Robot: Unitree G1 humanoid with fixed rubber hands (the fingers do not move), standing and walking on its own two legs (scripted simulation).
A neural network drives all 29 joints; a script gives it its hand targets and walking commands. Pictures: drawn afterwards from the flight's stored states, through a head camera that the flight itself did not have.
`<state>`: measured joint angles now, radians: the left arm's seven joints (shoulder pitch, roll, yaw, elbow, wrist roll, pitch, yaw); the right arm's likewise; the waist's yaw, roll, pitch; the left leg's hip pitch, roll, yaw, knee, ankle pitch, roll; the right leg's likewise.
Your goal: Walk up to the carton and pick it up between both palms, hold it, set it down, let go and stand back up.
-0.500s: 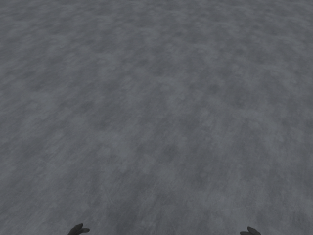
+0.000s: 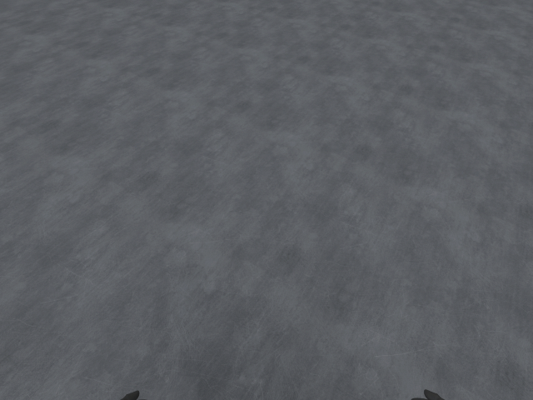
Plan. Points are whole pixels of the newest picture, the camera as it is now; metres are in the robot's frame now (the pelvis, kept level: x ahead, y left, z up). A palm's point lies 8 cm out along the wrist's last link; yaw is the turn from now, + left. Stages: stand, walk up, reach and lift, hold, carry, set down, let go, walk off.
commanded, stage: stand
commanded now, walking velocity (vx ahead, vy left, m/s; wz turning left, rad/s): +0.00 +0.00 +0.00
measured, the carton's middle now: out of the picture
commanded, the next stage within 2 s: none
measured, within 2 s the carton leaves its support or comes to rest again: neither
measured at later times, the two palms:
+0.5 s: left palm out of the picture +0.07 +0.25 -0.11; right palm out of the picture +0.07 -0.26 -0.11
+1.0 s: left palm out of the picture +0.07 +0.24 -0.11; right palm out of the picture +0.07 -0.26 -0.11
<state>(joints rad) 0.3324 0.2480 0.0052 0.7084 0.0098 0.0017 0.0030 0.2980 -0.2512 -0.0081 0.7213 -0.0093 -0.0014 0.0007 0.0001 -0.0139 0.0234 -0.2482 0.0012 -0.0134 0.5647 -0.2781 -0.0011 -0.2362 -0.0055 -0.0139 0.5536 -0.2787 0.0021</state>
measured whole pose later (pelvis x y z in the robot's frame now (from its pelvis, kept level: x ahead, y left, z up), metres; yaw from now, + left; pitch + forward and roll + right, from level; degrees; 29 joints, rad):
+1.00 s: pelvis +0.01 -0.01 +0.00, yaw +0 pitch -2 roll +0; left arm 0.30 0.24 0.01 0.81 0.00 0.00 0.01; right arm 0.31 -0.25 0.00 0.79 -0.01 0.00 -0.02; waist 0.00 0.00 0.04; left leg -0.21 0.01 -0.02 0.51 -0.26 -0.01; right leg -0.21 0.00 -0.02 0.51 -0.27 -0.01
